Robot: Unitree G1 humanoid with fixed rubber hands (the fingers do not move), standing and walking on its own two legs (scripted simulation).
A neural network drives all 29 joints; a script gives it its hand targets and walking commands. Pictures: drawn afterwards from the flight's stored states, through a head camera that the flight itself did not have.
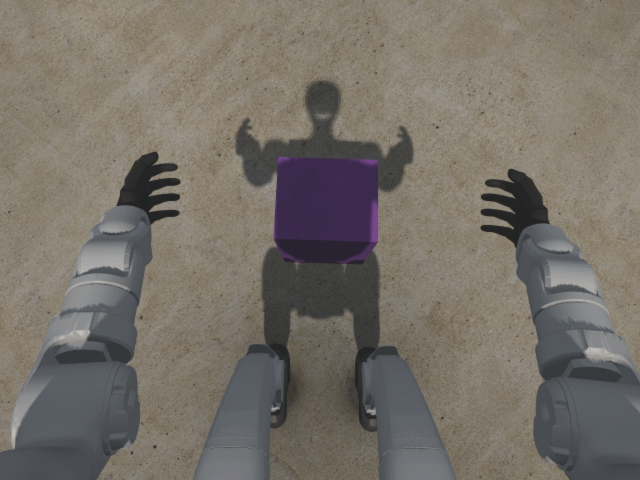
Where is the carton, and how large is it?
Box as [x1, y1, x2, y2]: [273, 157, 377, 263]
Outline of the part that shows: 278,157 273,238 284,260 304,262 362,263 377,242 377,160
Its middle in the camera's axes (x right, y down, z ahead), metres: +0.02 -0.05 +0.97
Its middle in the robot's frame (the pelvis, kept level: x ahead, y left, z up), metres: +0.53 -0.01 -0.54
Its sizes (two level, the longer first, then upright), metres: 0.218 0.184 0.294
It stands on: the floor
